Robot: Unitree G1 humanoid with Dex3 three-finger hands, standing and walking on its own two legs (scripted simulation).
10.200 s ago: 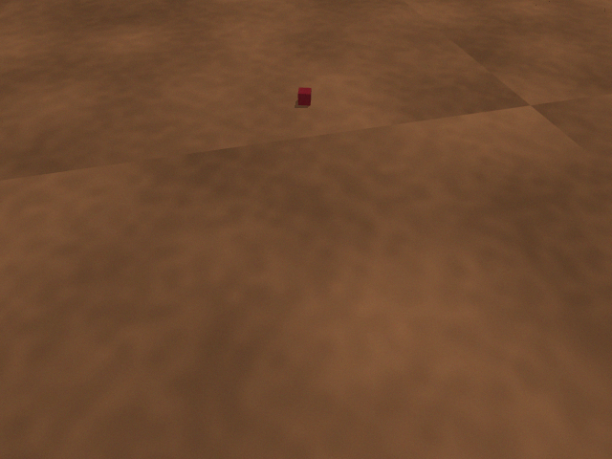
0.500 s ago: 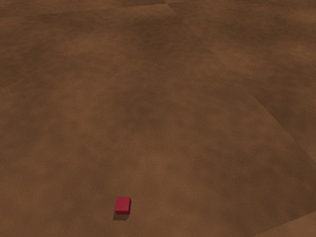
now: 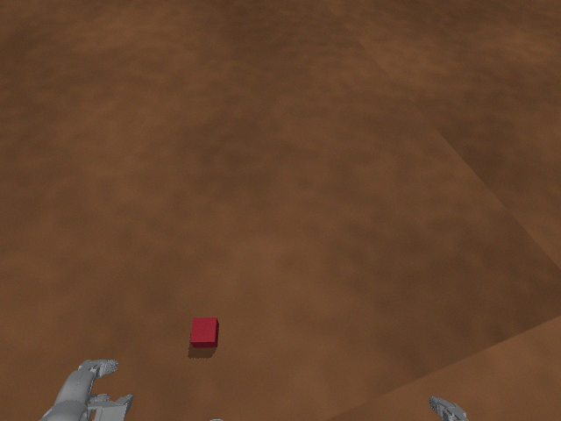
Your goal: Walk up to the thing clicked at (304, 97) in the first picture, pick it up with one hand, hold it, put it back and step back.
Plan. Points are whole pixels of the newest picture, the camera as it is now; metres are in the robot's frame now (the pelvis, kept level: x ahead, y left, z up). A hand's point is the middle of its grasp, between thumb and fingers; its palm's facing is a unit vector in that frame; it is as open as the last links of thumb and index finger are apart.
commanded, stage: rise first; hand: left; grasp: from above
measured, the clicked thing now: (205, 332) +0.43 +0.23 -0.72
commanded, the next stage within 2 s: none
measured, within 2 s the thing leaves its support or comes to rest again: neither
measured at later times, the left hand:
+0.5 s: hand out of the picture +0.14 +0.26 -0.21, palm faces -0.13 -0.89 -0.44, open 14.2 cm
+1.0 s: hand (129, 414) +0.17 +0.29 -0.32, palm faces -0.36 -0.70 -0.62, open 14.2 cm
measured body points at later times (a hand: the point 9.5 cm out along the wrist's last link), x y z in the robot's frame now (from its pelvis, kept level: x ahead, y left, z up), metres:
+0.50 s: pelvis -0.01 +0.01 -0.07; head +0.09 +0.02 +0.37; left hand +0.14 +0.31 -0.18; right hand +0.16 -0.25 -0.16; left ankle +0.02 +0.13 -0.73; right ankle -0.01 -0.13 -0.73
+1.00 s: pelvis -0.03 +0.01 -0.17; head +0.12 +0.02 +0.25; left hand +0.18 +0.32 -0.28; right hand +0.16 -0.25 -0.27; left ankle +0.02 +0.13 -0.73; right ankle -0.01 -0.13 -0.73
